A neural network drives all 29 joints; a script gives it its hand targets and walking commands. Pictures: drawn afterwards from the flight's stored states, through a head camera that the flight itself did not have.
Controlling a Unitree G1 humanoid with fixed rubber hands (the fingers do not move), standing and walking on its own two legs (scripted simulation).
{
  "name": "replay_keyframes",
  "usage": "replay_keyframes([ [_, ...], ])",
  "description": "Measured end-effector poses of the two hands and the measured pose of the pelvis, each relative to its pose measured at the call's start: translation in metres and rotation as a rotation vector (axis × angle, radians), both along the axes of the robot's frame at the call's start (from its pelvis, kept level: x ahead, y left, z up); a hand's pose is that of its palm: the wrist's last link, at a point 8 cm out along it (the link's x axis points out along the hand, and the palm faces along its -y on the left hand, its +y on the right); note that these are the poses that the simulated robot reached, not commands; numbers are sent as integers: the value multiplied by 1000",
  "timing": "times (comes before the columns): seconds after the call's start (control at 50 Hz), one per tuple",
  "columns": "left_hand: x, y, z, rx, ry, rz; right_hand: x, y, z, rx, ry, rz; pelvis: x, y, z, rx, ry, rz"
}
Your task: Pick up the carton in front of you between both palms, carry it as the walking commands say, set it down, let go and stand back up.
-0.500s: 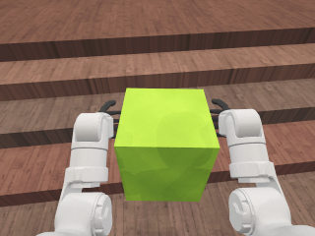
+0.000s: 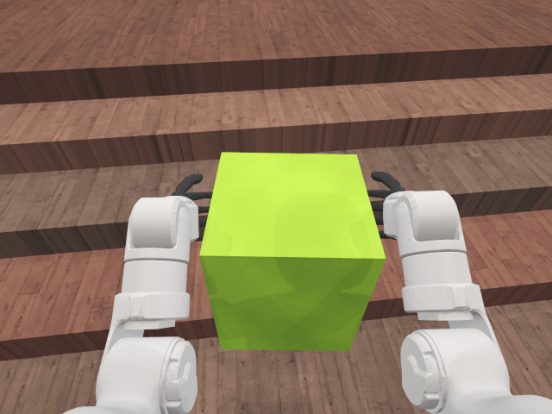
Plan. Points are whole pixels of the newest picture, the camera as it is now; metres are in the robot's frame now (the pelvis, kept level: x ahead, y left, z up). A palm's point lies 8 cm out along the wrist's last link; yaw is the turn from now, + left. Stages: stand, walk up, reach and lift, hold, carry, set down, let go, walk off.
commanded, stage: carry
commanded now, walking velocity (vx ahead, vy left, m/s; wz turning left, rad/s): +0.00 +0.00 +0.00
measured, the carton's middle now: (287, 254) +0.35 +0.00 +0.04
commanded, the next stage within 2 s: none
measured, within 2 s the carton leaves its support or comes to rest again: neither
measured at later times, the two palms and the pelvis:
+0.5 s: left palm (179, 214) +0.35 +0.15 +0.13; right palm (390, 210) +0.35 -0.15 +0.13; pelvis +0.01 +0.01 +0.00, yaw +0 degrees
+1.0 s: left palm (175, 203) +0.36 +0.16 +0.14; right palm (386, 200) +0.36 -0.14 +0.14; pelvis +0.02 +0.01 +0.00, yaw +0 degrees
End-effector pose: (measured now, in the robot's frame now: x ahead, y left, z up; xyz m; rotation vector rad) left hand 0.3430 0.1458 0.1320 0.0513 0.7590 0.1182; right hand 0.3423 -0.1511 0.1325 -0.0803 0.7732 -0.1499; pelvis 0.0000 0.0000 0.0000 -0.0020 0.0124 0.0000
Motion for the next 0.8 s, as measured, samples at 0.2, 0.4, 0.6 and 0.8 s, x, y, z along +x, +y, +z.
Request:
replay_keyframes([
  [0.2,2,3,0,-1,0,0,2,3,0,0,0,-1,2,3,0,-1,2,0],
  [0.4,5,5,0,-1,-1,-1,4,5,0,1,-1,-2,4,5,0,-1,3,1],
  [0.6,7,7,0,0,0,1,7,7,0,2,0,0,6,7,1,-3,0,2],
  [0.8,8,10,0,0,1,3,9,10,0,3,1,2,7,10,1,-3,-1,3],
])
